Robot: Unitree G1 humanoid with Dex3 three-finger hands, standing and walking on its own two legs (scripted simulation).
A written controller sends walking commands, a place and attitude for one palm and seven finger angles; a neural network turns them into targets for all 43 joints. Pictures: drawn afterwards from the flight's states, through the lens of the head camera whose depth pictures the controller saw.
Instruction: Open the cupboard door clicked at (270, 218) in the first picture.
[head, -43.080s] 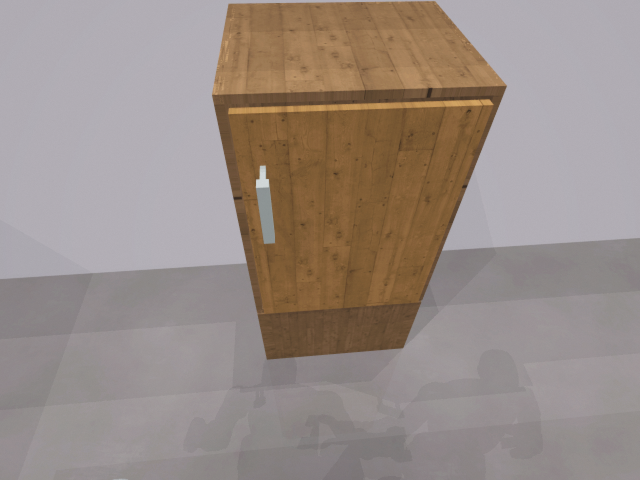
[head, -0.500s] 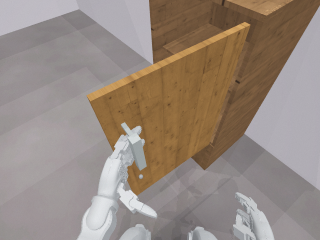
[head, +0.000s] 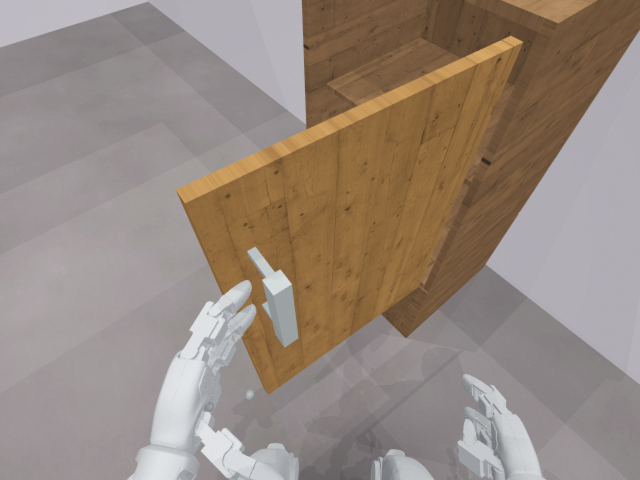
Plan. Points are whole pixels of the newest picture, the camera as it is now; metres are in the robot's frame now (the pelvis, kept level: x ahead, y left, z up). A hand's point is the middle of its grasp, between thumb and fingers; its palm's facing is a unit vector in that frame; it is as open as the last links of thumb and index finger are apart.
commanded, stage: slide the hand sideways off the handle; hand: left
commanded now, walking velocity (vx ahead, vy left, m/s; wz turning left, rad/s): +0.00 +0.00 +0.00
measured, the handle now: (273, 299) +0.31 +0.08 +0.07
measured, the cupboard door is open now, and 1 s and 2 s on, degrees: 86 86 86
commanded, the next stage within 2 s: draw the hand back to the body in 0.42 s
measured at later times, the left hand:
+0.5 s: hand (202, 434) +0.17 +0.13 +0.06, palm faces -0.08 -1.00 -0.02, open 16.3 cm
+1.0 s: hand (129, 415) +0.17 +0.17 +0.13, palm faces -0.04 -1.00 -0.08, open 16.3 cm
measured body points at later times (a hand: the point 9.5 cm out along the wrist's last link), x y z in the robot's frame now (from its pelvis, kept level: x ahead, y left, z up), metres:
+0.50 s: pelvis -0.01 -0.01 -0.01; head +0.05 -0.01 +0.43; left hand +0.17 +0.18 +0.06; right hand +0.20 -0.23 -0.07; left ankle +0.00 +0.09 -0.65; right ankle +0.01 -0.10 -0.65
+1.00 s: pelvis +0.00 +0.00 +0.03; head +0.02 -0.01 +0.48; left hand +0.17 +0.23 +0.14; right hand +0.19 -0.23 -0.03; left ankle +0.00 +0.09 -0.65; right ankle +0.01 -0.10 -0.65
